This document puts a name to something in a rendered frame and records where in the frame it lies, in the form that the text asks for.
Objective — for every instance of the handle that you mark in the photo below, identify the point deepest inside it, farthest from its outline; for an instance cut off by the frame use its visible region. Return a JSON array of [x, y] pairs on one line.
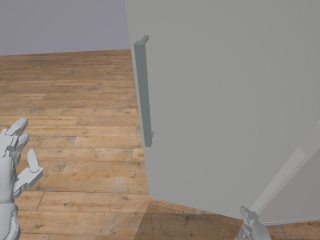
[[142, 77]]

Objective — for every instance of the robot right hand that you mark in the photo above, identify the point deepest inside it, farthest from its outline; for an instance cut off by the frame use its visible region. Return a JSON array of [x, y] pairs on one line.
[[256, 231]]

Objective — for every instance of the robot left hand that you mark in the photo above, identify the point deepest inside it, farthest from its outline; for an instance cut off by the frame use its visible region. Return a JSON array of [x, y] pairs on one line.
[[11, 145]]

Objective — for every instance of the fridge door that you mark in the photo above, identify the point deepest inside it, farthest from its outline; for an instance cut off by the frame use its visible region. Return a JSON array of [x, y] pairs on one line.
[[234, 89]]

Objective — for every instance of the robot left forearm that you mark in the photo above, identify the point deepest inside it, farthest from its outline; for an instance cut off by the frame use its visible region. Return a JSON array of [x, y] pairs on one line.
[[9, 225]]

